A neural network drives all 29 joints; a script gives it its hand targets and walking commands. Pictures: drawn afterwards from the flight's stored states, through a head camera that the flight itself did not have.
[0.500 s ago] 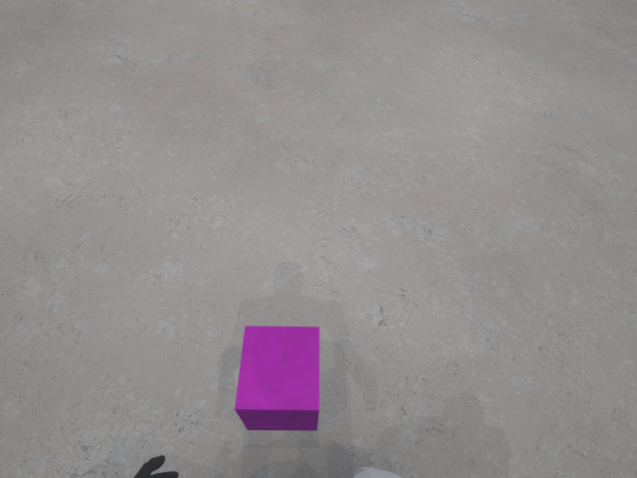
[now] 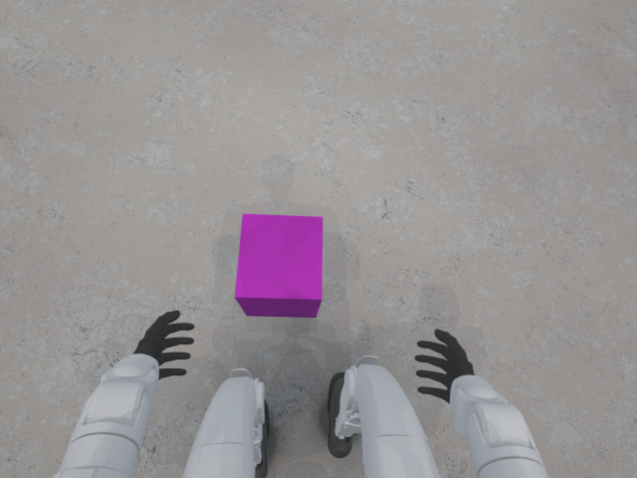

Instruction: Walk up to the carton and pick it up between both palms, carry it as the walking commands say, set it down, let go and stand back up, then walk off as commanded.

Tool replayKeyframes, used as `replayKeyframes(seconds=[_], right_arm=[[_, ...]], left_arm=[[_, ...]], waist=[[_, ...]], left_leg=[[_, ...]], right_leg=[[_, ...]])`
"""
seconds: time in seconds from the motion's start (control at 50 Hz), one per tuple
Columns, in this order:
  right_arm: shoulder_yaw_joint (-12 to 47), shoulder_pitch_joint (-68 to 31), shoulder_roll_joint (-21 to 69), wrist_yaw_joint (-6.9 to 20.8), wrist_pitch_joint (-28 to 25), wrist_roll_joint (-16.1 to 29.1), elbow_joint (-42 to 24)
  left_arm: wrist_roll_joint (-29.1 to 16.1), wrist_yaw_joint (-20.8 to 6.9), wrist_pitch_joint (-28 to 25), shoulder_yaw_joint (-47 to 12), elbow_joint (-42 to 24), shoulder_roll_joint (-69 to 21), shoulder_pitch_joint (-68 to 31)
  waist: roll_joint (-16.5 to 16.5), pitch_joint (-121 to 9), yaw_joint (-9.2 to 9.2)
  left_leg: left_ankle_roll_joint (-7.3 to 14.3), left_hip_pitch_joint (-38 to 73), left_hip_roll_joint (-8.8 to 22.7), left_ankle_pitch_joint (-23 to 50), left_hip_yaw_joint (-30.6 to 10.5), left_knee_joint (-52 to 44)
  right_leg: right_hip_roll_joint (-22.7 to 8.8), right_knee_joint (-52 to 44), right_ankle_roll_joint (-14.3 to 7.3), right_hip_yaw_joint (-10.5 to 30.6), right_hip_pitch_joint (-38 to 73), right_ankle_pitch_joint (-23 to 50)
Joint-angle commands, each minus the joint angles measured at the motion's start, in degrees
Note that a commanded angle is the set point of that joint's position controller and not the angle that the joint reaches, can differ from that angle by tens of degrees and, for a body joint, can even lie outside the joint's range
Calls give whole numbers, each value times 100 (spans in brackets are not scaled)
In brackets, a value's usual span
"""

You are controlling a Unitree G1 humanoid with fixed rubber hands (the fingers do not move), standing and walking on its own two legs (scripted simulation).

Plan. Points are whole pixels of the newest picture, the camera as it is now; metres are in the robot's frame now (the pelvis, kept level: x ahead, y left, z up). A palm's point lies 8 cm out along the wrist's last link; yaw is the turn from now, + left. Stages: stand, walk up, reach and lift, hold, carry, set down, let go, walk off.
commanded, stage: reach and lift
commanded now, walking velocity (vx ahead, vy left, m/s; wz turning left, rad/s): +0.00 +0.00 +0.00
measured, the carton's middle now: (282, 269) +0.50 +0.05 -0.57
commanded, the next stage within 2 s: none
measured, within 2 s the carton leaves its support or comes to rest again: neither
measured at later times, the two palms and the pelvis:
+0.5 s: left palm (157, 258) +0.39 +0.22 -0.13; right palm (411, 271) +0.36 -0.16 -0.13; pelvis -0.04 +0.02 -0.02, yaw +1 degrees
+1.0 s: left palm (170, 192) +0.52 +0.23 -0.17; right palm (386, 204) +0.50 -0.14 -0.17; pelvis -0.01 +0.02 -0.02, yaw +3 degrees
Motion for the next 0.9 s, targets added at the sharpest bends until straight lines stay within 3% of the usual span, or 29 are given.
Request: replayKeyframes(seconds=[0.0,0.04,0.06,0.1,0.12,0.14,0.16,0.18,0.2,0.22,0.34,0.36,0.4,0.44,0.5,0.54,0.56,0.58,0.6,0.66,0.68,0.74,0.76,0.78,0.8,0.82,0.84,0.86,0.88], right_arm=[[-109,-1151,-477,-75,136,72,-936],[-201,-1776,-577,-101,179,104,-726],[-287,-1997,-650,-120,154,34,-619],[-429,-2740,-798,-192,123,-21,-300],[-388,-3217,-765,-207,48,-6,-311],[-415,-3547,-793,-228,-5,-43,-62],[-392,-3729,-708,-265,-29,53,135],[-599,-3940,-831,-324,-44,-89,313],[-578,-4337,-798,-339,-138,-15,350],[-583,-4364,-708,-386,-174,-40,643],[-822,-5246,-985,-645,-503,15,1118],[-883,-5457,-1047,-674,-598,57,1034],[-844,-5500,-876,-715,-752,49,1186],[-800,-5910,-935,-771,-908,125,931],[-939,-6101,-1045,-827,-1126,138,1027],[-874,-6367,-1177,-825,-1328,269,793],[-910,-6320,-999,-853,-1403,185,921],[-933,-6307,-1088,-828,-1482,176,888],[-900,-6207,-920,-820,-1552,146,1173],[-937,-6752,-1062,-789,-1892,196,858],[-943,-6532,-916,-789,-1967,180,1145],[-970,-6720,-994,-741,-2220,98,1116],[-1064,-6636,-1024,-733,-2277,58,1173],[-1058,-6828,-936,-696,-2288,120,1340],[-1092,-6821,-975,-691,-2360,56,1199],[-1096,-6868,-1023,-647,-2414,114,1038],[-1143,-6998,-1093,-650,-2459,70,952],[-1137,-6839,-1098,-637,-2427,60,1002],[-1241,-6898,-1202,-650,-2394,62,1060]], left_arm=[[-179,59,97,170,-874,815,-1554],[-212,71,150,239,-498,840,-1985],[-264,94,140,191,-423,811,-2262],[-329,106,73,286,155,940,-2838],[-305,121,1,359,100,951,-3389],[-361,148,-34,294,480,920,-3580],[-324,177,-79,371,611,1001,-3805],[-352,218,-76,319,718,1042,-3978],[-310,239,-172,431,739,1141,-4299],[-420,269,-182,311,944,1050,-4525],[-615,432,-472,325,1345,1450,-5534],[-611,467,-557,461,1249,1666,-5789],[-705,509,-695,402,1435,1622,-5935],[-781,499,-863,443,1236,1672,-6280],[-811,506,-1040,418,1381,1691,-6483],[-848,503,-1211,414,1292,1714,-6556],[-775,503,-1314,498,1303,1847,-6543],[-758,479,-1375,557,1355,1839,-6489],[-754,454,-1462,572,1574,1718,-6403],[-796,387,-1787,637,1476,1951,-6838],[-781,357,-1880,631,1585,1760,-6811],[-793,300,-2143,758,1506,1864,-7026],[-737,302,-2166,820,1741,1811,-6954],[-719,293,-2221,758,1776,1803,-7261],[-749,275,-2282,759,1677,1784,-7288],[-655,284,-2323,846,1595,1865,-7257],[-763,325,-2354,717,1341,1829,-7613],[-730,348,-2305,808,1430,1832,-7502],[-737,382,-2269,809,1379,1743,-7667]], waist=[[459,-3110,45],[556,-2880,186],[417,-2880,40],[238,-2809,106],[370,-2987,209],[207,-2981,127],[323,-3120,278],[243,-3392,51],[414,-3469,284],[348,-3587,92],[351,-4767,-54],[363,-4870,129],[287,-5195,7],[274,-5768,153],[386,-6295,-12],[508,-6678,108],[347,-6826,99],[528,-6897,157],[296,-6743,154],[264,-7184,147],[427,-7224,192],[203,-7567,216],[265,-7789,123],[526,-7658,274],[444,-7749,160],[515,-8181,270],[470,-8626,31],[536,-8932,30],[657,-9210,-30]], left_leg=[[162,489,-281,-606,-217,-1473],[216,350,-196,-740,-296,-1513],[210,425,-131,-870,-355,-1575],[224,328,-124,-814,-416,-1564],[205,262,-169,-783,-360,-1465],[219,268,-113,-847,-462,-1531],[218,263,-169,-804,-386,-1528],[191,372,-176,-881,-450,-1568],[159,313,-206,-601,-376,-1493],[135,440,-221,-581,-421,-1485],[26,554,-285,-533,-406,-1354],[11,449,-337,-235,-326,-1286],[-26,315,-397,194,-292,-1131],[-45,286,-473,726,-188,-993],[-85,325,-553,1065,-158,-885],[-84,467,-581,1428,-148,-753],[-67,434,-595,1727,-189,-749],[-95,321,-634,2013,-182,-675],[-97,152,-648,2113,-224,-700],[-33,73,-648,2602,-268,-544],[-52,-4,-708,2817,-209,-524],[-6,-137,-715,3519,-319,-402],[18,-29,-725,3456,-332,-380],[21,139,-688,3778,-394,-325],[-11,314,-670,4137,-483,-274],[-37,524,-705,4542,-452,-147],[-29,894,-655,4876,-567,-78],[-56,1505,-610,5209,-604,-72],[-105,1643,-632,4836,-514,-58]], right_leg=[[291,-883,273,619,2582,-364],[289,-851,208,637,2503,-543],[339,-825,226,558,2446,-625],[350,-759,231,603,2376,-661],[341,-757,228,616,2412,-669],[374,-631,282,543,2270,-636],[368,-702,259,599,2228,-681],[443,-565,301,500,2209,-629],[407,-553,284,558,1990,-500],[433,-593,297,535,1945,-475],[464,-441,317,519,1755,-407],[515,-460,309,508,1601,-307],[584,-399,281,489,1511,-81],[596,-332,288,539,1730,290],[631,-302,277,551,1753,644],[632,-184,280,572,1747,945],[681,-130,316,535,1777,1191],[662,-107,298,657,1809,1475],[672,-101,315,668,1838,1616],[689,54,358,666,1812,2271],[674,15,331,770,1845,2491],[659,167,357,850,1988,3319],[675,175,369,825,1956,3289],[681,182,362,838,1424,3104],[701,176,365,811,1309,3270],[744,234,342,801,1344,3582],[765,301,372,717,1252,3701],[786,195,366,631,997,3534],[753,67,289,647,1083,3333]])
